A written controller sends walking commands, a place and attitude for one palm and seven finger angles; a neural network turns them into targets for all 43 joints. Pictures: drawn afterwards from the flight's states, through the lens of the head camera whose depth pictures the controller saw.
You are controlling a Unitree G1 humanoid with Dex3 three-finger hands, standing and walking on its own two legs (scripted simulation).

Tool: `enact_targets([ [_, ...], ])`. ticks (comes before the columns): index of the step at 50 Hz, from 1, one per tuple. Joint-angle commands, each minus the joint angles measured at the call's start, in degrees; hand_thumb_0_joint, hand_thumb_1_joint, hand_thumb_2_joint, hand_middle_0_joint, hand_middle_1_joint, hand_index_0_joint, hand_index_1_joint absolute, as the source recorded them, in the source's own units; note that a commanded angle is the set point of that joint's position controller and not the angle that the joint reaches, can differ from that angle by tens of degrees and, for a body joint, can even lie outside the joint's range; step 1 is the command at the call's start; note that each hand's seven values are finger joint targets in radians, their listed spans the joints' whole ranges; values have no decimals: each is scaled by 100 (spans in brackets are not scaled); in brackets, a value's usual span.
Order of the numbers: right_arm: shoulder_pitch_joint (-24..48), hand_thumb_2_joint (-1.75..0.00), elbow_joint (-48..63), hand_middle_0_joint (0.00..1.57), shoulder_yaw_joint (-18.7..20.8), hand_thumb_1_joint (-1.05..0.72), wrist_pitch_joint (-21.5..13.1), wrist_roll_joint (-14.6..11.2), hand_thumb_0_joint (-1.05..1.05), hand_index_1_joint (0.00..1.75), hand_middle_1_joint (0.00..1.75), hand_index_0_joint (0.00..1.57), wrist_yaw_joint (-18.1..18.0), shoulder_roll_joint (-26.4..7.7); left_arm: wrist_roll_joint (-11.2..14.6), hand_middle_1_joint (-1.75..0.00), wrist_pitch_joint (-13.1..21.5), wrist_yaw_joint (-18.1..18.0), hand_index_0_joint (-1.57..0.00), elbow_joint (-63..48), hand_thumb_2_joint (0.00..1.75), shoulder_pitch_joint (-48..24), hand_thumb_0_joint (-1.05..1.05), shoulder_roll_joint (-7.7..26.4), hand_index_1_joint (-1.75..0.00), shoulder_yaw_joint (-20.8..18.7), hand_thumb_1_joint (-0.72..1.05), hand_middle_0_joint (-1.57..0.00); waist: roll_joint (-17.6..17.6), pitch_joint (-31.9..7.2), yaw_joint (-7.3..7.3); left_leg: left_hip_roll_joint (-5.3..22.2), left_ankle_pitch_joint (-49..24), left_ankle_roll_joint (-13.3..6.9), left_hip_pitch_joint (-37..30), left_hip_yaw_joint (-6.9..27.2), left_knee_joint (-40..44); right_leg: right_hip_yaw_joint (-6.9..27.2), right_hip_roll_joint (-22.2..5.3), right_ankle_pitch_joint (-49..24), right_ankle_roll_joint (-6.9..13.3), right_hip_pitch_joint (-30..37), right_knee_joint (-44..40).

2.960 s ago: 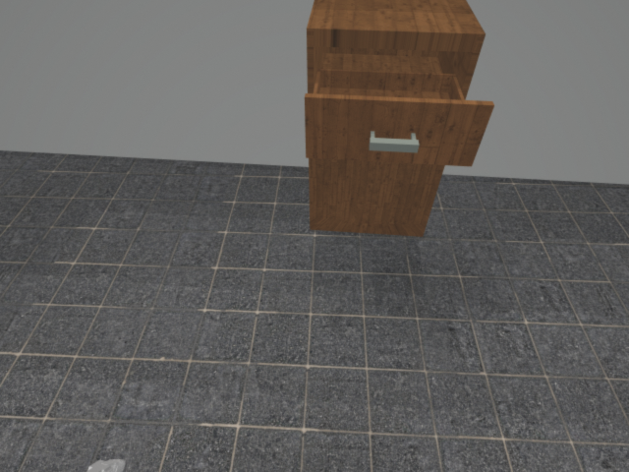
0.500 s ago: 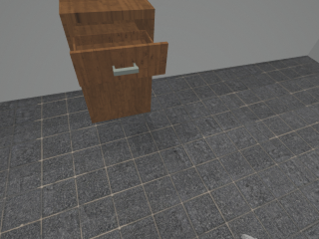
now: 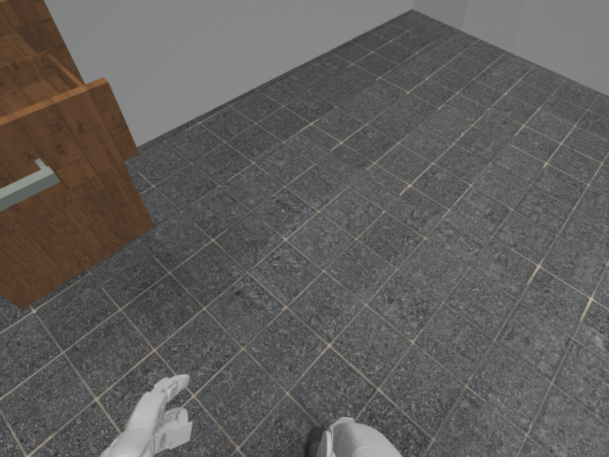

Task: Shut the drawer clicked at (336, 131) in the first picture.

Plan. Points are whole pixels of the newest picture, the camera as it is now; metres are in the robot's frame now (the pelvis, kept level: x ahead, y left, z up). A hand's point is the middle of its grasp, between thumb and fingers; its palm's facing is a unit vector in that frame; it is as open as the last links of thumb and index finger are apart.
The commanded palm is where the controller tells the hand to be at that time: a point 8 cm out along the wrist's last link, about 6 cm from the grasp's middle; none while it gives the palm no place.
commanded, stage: walk to a spot facing it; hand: left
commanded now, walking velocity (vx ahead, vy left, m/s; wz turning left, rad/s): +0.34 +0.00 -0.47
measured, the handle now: (15, 184) +0.55 +0.51 -0.04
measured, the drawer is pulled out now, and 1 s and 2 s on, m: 0.30 0.30 0.30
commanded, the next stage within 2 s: turn to face it in 0.82 s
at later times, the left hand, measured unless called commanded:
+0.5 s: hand (139, 429) +0.18 +0.23 -0.14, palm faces -0.05 -0.97 -0.22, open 7.4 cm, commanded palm none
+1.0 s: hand (255, 244) +0.49 +0.09 -0.13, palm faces -0.54 -0.80 -0.27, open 7.4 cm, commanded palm none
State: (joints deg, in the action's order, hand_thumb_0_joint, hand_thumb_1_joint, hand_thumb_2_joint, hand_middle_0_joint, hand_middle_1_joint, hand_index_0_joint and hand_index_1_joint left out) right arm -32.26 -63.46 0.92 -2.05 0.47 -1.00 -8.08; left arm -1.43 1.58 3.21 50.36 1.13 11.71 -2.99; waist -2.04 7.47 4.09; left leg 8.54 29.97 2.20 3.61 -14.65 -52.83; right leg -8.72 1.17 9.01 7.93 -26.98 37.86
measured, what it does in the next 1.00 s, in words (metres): walks ahead, turning right: left foot, then right foot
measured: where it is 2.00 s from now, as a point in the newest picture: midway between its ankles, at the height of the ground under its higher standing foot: (308, 419)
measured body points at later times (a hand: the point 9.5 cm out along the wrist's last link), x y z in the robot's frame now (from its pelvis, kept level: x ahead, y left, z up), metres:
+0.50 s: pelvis +0.18 +0.03 +0.03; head +0.19 +0.04 +0.48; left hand +0.18 +0.28 -0.12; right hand +0.31 -0.22 -0.08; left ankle +0.25 +0.13 -0.71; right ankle +0.11 -0.06 -0.71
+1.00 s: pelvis +0.26 -0.01 +0.01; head +0.29 -0.05 +0.46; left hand +0.52 +0.13 -0.11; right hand +0.09 -0.22 -0.14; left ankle +0.26 +0.13 -0.68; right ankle +0.25 -0.12 -0.71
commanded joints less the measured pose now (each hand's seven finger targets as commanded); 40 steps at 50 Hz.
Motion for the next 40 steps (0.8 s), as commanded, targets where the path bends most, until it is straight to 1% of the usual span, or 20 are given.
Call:
enact_targets([
  [1,914,-90,1039,20,295,-90,-215,2,0,30,30,20,-39,-875,157,-30,-25,-272,-20,76,90,1622,0,1397,-30,-385,90,-20,64,-1353,-795,145,-746,-89,3406,1421,-3173,3612,-2237,888,574,2636,-2234],
  [2,969,-90,973,20,291,-90,-129,58,0,30,30,20,-24,-852,127,-30,7,-318,-20,-29,90,1158,0,1101,-30,-317,90,-20,377,-929,-555,287,-996,-69,3113,1462,-2779,3055,-1984,1030,567,1752,-2372],
  [4,667,-90,851,20,258,-90,25,125,0,30,30,20,-7,-663,47,-30,92,-347,-20,-61,90,907,0,887,-30,-248,90,-20,151,-717,-212,292,-1204,12,2700,1367,-2226,2354,-1551,713,439,809,-2544],
  [6,606,-90,867,20,275,-90,91,142,0,30,30,20,17,-615,21,-30,129,-326,-20,6,90,977,0,831,-30,-244,90,-20,-44,-749,-113,234,-1440,71,2605,1300,-1768,2071,-1256,746,351,514,-2608],
  [10,1274,-90,1150,20,314,-90,59,169,0,30,30,20,90,-624,26,-30,194,-289,-20,118,90,1358,0,758,-30,-292,90,-20,-288,-695,-294,109,-1840,144,2968,1319,-963,2211,-1047,901,344,794,-2648],
  [14,2179,-90,1511,20,305,-90,-23,145,0,30,30,20,139,-632,17,-30,217,-301,-20,183,90,1810,0,805,-30,-283,90,-20,-325,-628,-587,-51,-1714,158,3210,1353,-33,2562,-1159,558,439,1399,-2490],
  [19,2860,-90,1803,20,279,-90,-109,76,0,30,30,20,136,-629,11,-30,191,-333,-20,199,90,2100,0,912,-30,-291,90,-20,-461,-656,-764,-454,-1257,114,2694,1260,1108,2843,-1256,-764,418,1986,-2110],
  [21,2868,-90,1822,20,273,-90,-137,49,0,30,30,20,100,-676,19,-30,156,-344,-20,212,90,2095,0,926,-30,-313,90,-20,-540,-713,-710,-617,-1184,69,2117,1217,1650,2913,-1191,-1299,330,1973,-1843],
  [22,2654,-90,1757,20,285,-90,-156,40,0,30,30,20,73,-710,27,-30,141,-350,-20,211,90,2031,0,943,-30,-322,90,-20,-398,-803,-587,-679,-1347,55,1602,1172,2132,2860,-1084,-1449,212,1854,-1545],
  [23,2178,-90,1608,20,304,-90,-188,46,0,30,30,20,12,-825,60,-30,129,-349,-20,168,90,1863,0,919,-30,-331,90,-20,-331,-921,-332,-624,-1752,-13,508,1184,2794,2640,-831,-1456,4,1245,-981],
  [24,1520,-90,1404,20,379,-90,-234,87,0,30,30,20,-58,-1214,109,-30,122,-316,-20,115,90,1846,0,713,-30,-312,90,-20,249,-1283,-58,150,-1940,-234,-957,1896,3164,2228,-324,-783,-280,235,71],
  [25,937,-90,1284,20,493,-90,-222,139,0,30,30,20,-66,-1827,146,-30,140,-247,-20,47,90,1973,0,422,-30,-262,90,-20,1753,-1617,66,1961,-2813,-926,-1851,3650,3421,1234,312,2248,-663,-1073,1886],
  [26,1012,-90,1402,20,427,-90,-125,85,0,30,30,20,-43,-1743,53,-30,128,-254,-20,44,90,1987,0,657,-30,-299,90,-20,1132,-1361,22,2310,-2557,-1289,-1132,3684,3530,1120,-42,2600,-727,-1154,2791],
  [27,1331,-90,1458,20,351,-90,-133,90,0,30,30,20,-64,-1468,17,-30,72,-247,-20,112,90,1834,0,651,-30,-308,90,-20,938,-1042,-83,2047,-2581,-1216,-550,3338,3624,1122,-226,2220,-819,-1244,3254],
  [29,1815,-90,1478,20,218,-90,-143,74,0,30,30,20,-77,-1039,-15,-30,-57,-161,-20,189,90,1808,0,518,-30,-331,90,-20,895,-431,-399,1497,-3132,-941,383,2266,3751,1001,-497,1549,-930,-1058,3460],
  [30,1915,-90,1457,20,195,-90,-152,69,0,30,30,20,-86,-953,-11,-30,-146,-145,-20,234,90,1931,0,392,-30,-316,90,-20,962,-431,-521,1268,-3664,-832,541,1711,3688,925,-511,1262,-986,-895,3464],
  [31,1863,-90,1418,20,187,-90,-165,64,0,30,30,20,-104,-909,-5,-30,-214,-143,-20,260,90,1996,0,324,-30,-308,90,-20,1058,-510,-547,1132,-4158,-773,588,1342,3602,862,-508,1096,-1034,-775,3474],
  [35,1668,-90,1262,20,251,-90,-140,51,0,30,30,20,-128,-993,6,-30,-351,-128,-20,174,90,1766,0,189,-30,-295,90,-20,1135,-699,-529,1102,-4796,-838,283,763,3415,641,-586,897,-1138,-799,2862],
  [37,1503,-90,1186,20,330,-90,-99,73,0,30,30,20,-125,-938,-15,-30,-379,-125,-20,71,90,1394,0,129,-30,-296,90,-20,1075,-558,-406,1106,-4821,-835,287,598,3369,499,-615,763,-1148,-765,2337],
  [40,1426,-90,1130,20,389,-90,-27,107,0,30,30,20,-95,-1108,-6,-30,-388,-111,-20,-75,90,949,0,83,-30,-251,90,-20,1277,-519,-292,1140,-4634,-816,231,301,3204,297,-558,809,-1106,-426,1336],
])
